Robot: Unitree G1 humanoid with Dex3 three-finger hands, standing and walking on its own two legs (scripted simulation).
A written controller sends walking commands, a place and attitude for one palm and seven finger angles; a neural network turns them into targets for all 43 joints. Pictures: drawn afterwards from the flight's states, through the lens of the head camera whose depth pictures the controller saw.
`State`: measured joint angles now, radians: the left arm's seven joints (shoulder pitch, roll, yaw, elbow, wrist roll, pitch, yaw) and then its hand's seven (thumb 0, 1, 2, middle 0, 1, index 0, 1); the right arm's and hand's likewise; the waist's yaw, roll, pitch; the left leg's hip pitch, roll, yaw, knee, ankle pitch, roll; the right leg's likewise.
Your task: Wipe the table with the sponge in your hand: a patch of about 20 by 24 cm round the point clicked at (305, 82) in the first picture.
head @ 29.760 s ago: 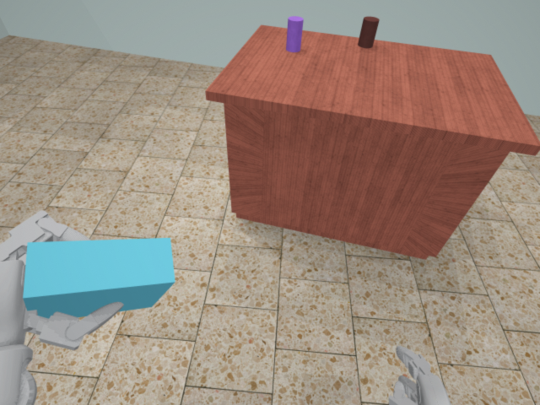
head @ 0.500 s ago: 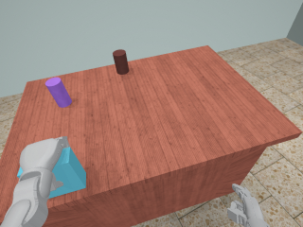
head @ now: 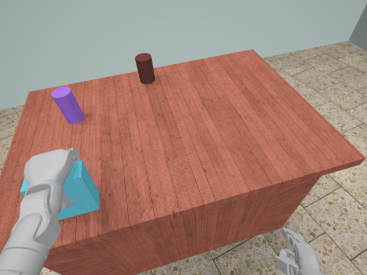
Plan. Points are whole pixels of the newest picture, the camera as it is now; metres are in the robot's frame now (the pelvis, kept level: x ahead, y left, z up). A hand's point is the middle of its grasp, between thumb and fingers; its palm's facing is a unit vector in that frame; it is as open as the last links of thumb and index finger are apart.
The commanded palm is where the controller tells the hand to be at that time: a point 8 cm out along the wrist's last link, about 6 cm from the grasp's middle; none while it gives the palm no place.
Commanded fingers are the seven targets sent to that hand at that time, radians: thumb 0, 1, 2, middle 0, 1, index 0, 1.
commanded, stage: wipe forward along the first lane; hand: left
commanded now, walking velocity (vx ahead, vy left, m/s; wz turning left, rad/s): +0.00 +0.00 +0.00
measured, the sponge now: (68, 197) +0.26 +0.33 -0.01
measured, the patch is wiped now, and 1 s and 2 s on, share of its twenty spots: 0.10 0.35 0.35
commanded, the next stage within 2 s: slide across to the middle lane in 1.30 s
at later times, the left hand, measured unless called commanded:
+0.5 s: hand (65, 168) +0.31 +0.34 +0.05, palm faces -0.13 +0.00 -0.99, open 9.7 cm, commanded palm +0.30 +0.34 +0.08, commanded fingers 0.00 0.10 1.30 -1.20 -1.60 -1.20 -1.60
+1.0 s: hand (65, 143) +0.38 +0.38 +0.05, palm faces -0.16 +0.01 -0.99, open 9.7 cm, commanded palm +0.36 +0.38 +0.09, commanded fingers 0.00 0.10 1.30 -1.20 -1.60 -1.20 -1.60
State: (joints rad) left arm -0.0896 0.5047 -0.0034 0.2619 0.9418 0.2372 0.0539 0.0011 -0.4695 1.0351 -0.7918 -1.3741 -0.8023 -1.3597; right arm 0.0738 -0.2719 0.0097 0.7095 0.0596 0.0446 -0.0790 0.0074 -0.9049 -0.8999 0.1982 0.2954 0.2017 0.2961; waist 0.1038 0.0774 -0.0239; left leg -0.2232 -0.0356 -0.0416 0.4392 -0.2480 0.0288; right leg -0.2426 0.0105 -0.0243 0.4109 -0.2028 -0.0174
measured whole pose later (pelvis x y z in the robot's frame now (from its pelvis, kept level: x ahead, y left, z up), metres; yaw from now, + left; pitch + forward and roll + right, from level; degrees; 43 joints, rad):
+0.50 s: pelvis -0.01 -0.01 -0.01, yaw +0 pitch +6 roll -1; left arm -0.31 0.57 0.04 0.58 0.97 0.11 0.08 0.01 -0.54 1.11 -0.82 -1.34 -0.82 -1.36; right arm 0.17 -0.29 -0.02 0.72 0.08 0.05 -0.09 0.01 -0.91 -0.90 0.20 0.30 0.20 0.30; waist 0.06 0.07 -0.06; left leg -0.38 -0.03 -0.04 0.53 -0.26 0.02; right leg -0.39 0.02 -0.02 0.50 -0.21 -0.02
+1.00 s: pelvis -0.01 +0.00 -0.01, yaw -2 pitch +12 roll -2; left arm -0.61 0.72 0.11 0.96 1.02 0.00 0.09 0.02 -0.54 1.12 -0.80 -1.35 -0.81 -1.38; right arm 0.27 -0.30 -0.02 0.73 0.09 0.08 -0.08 0.00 -0.91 -0.90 0.20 0.30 0.20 0.30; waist -0.02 0.05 -0.08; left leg -0.52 -0.02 -0.02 0.60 -0.29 0.03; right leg -0.52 0.03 -0.01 0.52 -0.21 -0.01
